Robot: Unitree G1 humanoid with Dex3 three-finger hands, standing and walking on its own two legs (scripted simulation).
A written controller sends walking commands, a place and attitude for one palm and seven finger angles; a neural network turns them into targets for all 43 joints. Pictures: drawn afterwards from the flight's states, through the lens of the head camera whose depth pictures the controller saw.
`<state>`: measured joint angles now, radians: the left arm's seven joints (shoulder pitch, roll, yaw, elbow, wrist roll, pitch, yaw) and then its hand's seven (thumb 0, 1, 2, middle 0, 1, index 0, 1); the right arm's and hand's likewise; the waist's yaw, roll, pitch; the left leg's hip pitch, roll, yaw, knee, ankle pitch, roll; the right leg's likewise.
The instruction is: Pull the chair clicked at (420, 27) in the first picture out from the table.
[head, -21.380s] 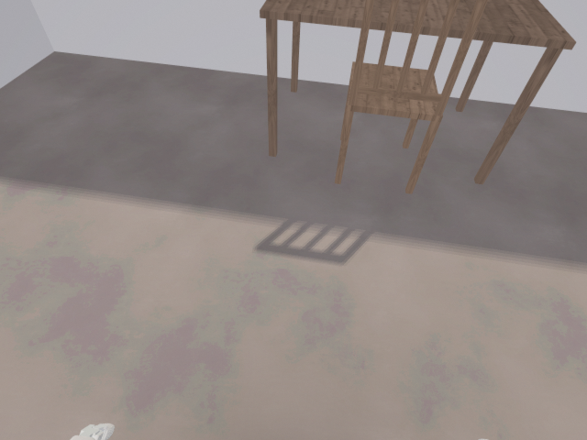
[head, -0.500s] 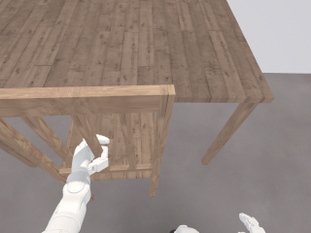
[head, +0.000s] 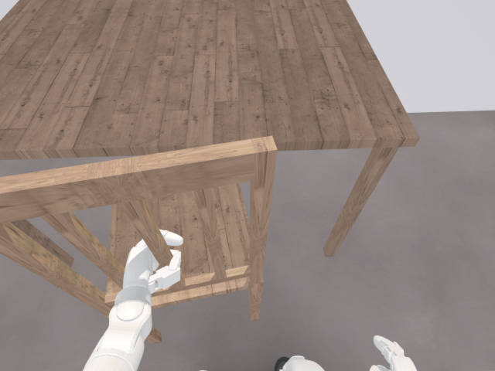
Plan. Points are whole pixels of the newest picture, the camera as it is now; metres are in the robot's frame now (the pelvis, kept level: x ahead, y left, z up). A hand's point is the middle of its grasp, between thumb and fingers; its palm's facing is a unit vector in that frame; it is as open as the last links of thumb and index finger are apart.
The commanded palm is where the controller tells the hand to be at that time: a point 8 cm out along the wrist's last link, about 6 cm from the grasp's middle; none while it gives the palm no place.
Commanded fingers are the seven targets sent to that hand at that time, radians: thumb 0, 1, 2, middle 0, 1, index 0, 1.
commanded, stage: step backward, pulling the chair out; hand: left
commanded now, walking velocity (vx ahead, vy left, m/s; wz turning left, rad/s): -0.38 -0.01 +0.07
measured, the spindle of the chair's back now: (161, 251) +0.32 +0.16 -0.04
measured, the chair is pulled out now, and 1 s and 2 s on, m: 0.12 0.15 0.27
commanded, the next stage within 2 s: none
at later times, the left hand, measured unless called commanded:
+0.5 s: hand (174, 280) +0.27 +0.14 -0.06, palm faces +0.04 -0.98 -0.18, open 5.4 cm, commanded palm +0.25 +0.19 -0.05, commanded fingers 0.00 0.90 0.90 -0.50 -1.45 -0.50 -1.45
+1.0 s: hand (174, 280) +0.27 +0.14 -0.06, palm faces +0.03 -0.98 -0.18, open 5.3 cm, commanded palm +0.24 +0.19 -0.05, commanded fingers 0.00 0.90 0.90 -0.50 -1.45 -0.50 -1.45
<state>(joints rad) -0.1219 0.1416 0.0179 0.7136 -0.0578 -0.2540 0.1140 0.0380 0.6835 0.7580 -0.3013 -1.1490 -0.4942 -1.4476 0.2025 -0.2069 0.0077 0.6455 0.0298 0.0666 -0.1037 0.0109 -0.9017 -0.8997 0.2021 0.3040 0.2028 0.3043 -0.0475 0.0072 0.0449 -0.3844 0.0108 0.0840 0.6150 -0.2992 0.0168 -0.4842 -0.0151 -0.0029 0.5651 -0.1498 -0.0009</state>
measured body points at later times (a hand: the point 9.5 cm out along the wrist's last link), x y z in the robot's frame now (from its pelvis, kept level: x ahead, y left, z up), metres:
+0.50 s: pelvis -0.02 +0.00 +0.00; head +0.03 +0.00 +0.45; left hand +0.27 +0.19 -0.04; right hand +0.08 -0.25 -0.12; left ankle +0.01 +0.11 -0.73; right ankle +0.09 -0.12 -0.73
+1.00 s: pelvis -0.02 +0.00 +0.00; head +0.03 +0.01 +0.45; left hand +0.27 +0.19 -0.04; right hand +0.11 -0.25 -0.11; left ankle +0.01 +0.11 -0.73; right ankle +0.04 -0.12 -0.73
